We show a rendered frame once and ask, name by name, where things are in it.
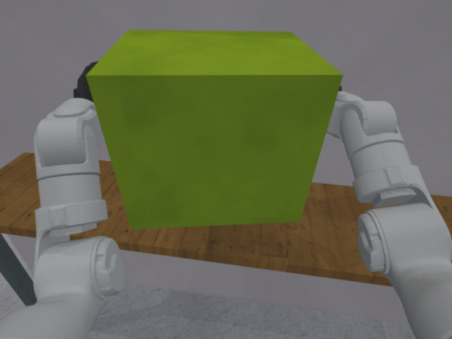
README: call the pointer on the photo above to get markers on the robot right upper arm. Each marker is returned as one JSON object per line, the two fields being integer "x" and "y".
{"x": 409, "y": 245}

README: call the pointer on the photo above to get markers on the robot left upper arm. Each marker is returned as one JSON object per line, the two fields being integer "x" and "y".
{"x": 73, "y": 281}

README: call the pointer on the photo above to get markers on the robot left forearm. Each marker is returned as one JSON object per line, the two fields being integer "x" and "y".
{"x": 67, "y": 167}

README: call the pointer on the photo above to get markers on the robot right forearm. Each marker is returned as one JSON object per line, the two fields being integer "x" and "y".
{"x": 384, "y": 174}

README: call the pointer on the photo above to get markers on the carton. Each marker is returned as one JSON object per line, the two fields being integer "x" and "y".
{"x": 211, "y": 128}

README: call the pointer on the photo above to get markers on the table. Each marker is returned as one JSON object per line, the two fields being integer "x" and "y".
{"x": 324, "y": 242}

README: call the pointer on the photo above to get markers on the left robot hand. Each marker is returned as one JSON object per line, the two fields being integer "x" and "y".
{"x": 83, "y": 90}

